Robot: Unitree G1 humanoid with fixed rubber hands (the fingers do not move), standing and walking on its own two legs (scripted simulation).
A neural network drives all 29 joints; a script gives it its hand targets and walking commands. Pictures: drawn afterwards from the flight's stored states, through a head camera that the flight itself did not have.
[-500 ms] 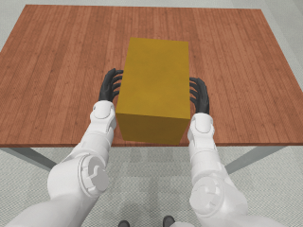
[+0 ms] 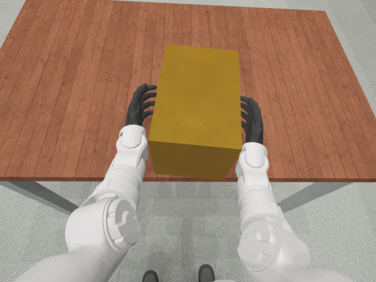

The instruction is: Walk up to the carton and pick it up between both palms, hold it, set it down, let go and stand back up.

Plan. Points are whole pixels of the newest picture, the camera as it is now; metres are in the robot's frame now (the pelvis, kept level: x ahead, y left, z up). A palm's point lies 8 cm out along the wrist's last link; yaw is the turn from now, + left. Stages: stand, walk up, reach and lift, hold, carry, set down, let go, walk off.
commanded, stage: reach and lift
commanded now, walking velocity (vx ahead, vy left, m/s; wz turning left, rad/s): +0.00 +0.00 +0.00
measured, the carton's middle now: (195, 114) +0.46 -0.04 +0.01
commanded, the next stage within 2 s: none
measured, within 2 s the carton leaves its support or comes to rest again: leaves its support in 1.34 s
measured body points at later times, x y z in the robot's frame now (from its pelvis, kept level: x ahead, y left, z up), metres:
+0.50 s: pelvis +0.00 +0.00 +0.00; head +0.10 +0.00 +0.44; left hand +0.45 +0.09 +0.02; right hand +0.40 -0.16 +0.02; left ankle -0.01 +0.12 -0.74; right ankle -0.01 -0.13 -0.74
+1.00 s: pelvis -0.01 +0.00 -0.01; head +0.09 +0.00 +0.43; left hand +0.44 +0.10 +0.02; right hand +0.40 -0.16 +0.01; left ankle -0.01 +0.12 -0.74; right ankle -0.01 -0.13 -0.74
